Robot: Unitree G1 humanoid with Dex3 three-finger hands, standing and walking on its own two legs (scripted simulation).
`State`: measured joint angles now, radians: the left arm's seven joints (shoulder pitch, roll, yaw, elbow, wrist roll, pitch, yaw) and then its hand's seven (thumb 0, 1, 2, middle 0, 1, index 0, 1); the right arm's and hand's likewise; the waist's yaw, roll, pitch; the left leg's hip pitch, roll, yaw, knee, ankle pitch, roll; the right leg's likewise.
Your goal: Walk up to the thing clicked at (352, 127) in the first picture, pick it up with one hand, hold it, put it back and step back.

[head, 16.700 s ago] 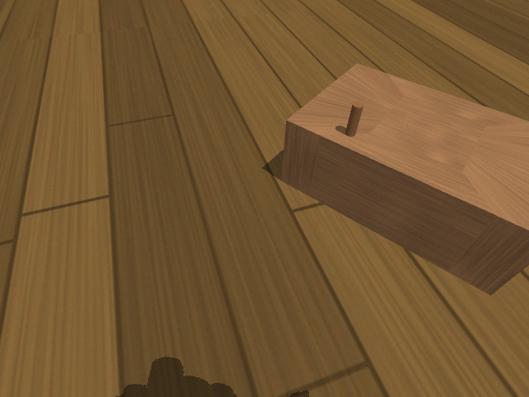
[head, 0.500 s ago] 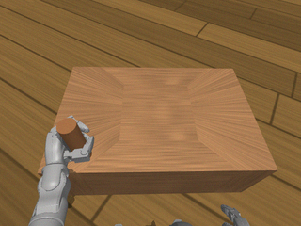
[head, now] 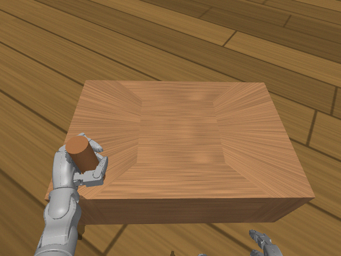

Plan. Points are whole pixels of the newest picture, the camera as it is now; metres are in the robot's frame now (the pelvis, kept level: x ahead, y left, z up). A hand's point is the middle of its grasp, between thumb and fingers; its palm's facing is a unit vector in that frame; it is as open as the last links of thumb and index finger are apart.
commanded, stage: hold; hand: left
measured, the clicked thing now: (87, 162) +0.32 +0.18 +0.05
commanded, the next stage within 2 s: crouch in 1.74 s
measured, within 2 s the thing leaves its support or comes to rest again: neither
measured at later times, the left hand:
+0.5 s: hand (94, 163) +0.32 +0.17 +0.05, palm faces +0.14 -0.99 -0.03, open 6.0 cm
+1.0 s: hand (97, 163) +0.32 +0.16 +0.04, palm faces +0.14 -0.99 -0.03, open 6.0 cm
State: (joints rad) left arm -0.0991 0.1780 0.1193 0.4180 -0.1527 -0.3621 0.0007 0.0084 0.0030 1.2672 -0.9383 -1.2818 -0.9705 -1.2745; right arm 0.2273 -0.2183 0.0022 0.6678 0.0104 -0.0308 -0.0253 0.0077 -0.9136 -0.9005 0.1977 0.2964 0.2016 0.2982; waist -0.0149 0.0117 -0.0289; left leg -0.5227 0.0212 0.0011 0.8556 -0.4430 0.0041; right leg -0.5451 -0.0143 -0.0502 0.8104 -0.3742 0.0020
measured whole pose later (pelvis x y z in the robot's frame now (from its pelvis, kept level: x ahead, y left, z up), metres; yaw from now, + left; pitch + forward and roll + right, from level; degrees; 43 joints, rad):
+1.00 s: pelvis +0.00 +0.00 +0.00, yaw +0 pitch +6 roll -1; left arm -0.12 0.18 0.12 0.46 -0.15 -0.38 0.00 0.01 0.00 1.27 -0.94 -1.28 -0.97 -1.27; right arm 0.23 -0.22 0.00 0.68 0.01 -0.03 -0.02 0.01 -0.91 -0.90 0.20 0.30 0.20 0.30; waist -0.02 0.01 -0.02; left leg -0.50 0.02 0.00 0.83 -0.42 0.00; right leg -0.53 -0.01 -0.05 0.79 -0.36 0.00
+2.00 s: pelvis +0.00 +0.00 +0.00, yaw +0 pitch +7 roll -1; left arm -0.16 0.18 0.13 0.51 -0.15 -0.40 0.00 0.01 0.00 1.27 -0.94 -1.28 -0.97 -1.27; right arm 0.22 -0.22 -0.01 0.68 0.01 -0.03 -0.01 0.01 -0.90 -0.90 0.20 0.30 0.20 0.30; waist -0.02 0.00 -0.02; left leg -0.54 0.02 0.00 0.85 -0.43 0.01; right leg -0.56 -0.02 -0.05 0.81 -0.37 0.00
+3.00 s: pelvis -0.05 +0.00 -0.16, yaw -1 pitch +31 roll -4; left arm -0.78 0.40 0.38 1.10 -0.07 -0.60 -0.05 0.01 0.00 1.27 -0.96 -1.26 -0.99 -1.25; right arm 0.21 -0.26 0.01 0.72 -0.06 0.00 0.05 0.00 -0.90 -0.90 0.20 0.30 0.20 0.30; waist -0.13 0.02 -0.16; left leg -1.53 0.02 -0.04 1.62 -0.65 0.01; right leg -1.53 -0.03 -0.07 1.54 -0.56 -0.01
